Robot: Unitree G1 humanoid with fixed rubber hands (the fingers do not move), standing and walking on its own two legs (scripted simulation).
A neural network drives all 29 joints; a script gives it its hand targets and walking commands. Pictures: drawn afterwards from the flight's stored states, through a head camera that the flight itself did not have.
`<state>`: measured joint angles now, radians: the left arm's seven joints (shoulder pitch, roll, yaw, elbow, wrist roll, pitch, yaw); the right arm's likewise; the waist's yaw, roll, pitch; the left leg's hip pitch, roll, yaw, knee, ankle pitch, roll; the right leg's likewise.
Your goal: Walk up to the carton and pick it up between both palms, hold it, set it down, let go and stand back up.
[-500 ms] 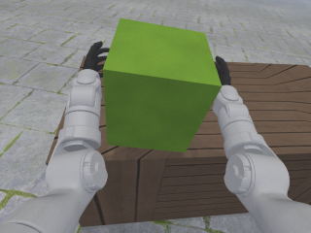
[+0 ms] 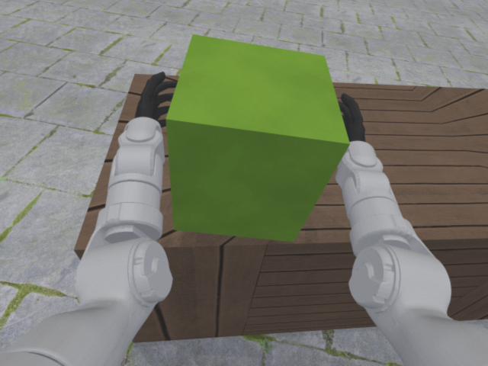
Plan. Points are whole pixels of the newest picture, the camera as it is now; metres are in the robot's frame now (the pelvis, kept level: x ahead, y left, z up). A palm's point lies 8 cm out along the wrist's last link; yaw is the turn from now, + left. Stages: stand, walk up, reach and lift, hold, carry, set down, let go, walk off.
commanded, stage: set down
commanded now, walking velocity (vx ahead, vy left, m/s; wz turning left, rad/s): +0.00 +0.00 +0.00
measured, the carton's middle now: (246, 145) +0.46 +0.04 +0.12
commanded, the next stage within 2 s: none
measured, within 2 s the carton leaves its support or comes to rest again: rests again in 1.30 s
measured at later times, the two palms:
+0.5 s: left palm (154, 131) +0.43 +0.19 +0.16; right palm (343, 149) +0.44 -0.14 +0.15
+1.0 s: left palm (160, 140) +0.44 +0.19 +0.13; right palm (338, 156) +0.46 -0.14 +0.12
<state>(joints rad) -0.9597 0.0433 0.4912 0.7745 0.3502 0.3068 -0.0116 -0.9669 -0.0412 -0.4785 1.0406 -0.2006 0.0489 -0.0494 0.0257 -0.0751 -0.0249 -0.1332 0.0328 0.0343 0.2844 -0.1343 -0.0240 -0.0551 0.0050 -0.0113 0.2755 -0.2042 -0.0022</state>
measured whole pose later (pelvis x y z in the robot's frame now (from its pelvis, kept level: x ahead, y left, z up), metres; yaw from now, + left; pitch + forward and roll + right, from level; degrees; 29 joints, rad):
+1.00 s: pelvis +0.01 +0.00 +0.00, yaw -2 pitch +8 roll +1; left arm -0.97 0.02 0.59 0.91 0.38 0.14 -0.01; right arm -0.95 0.01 -0.66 0.99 -0.42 -0.01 0.00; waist 0.08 -0.05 -0.07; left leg -0.29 0.04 0.07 0.28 -0.13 -0.02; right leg -0.25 0.01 0.02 0.32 -0.21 0.00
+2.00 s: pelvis +0.01 +0.00 +0.00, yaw -2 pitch +10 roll +0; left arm -0.93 -0.01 0.65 0.90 0.42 0.05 -0.03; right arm -0.93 0.06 -0.75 0.92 -0.51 -0.07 0.04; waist 0.08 -0.06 -0.05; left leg -0.32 0.03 0.07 0.26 -0.11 -0.01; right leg -0.28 0.00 0.01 0.31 -0.20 0.00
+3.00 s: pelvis +0.01 +0.00 +0.00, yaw -2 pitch +9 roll +1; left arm -0.94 -0.02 0.69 0.89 0.47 0.04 -0.05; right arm -0.91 0.08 -0.75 0.85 -0.54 -0.05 0.07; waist 0.09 -0.06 -0.02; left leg -0.30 0.03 0.08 0.25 -0.10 -0.01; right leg -0.27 0.00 0.02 0.31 -0.20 0.01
